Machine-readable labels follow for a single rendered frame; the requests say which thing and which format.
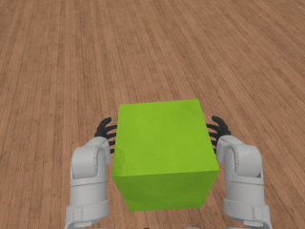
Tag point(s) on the left robot forearm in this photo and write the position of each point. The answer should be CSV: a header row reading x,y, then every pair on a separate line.
x,y
88,202

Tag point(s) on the carton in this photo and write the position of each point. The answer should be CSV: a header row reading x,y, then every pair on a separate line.
x,y
163,156

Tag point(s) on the right robot forearm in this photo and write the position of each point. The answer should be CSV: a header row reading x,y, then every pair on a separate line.
x,y
245,200

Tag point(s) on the right robot hand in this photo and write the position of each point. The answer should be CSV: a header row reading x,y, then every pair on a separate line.
x,y
221,131

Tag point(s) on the left robot hand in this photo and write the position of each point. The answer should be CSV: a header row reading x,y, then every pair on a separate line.
x,y
102,131

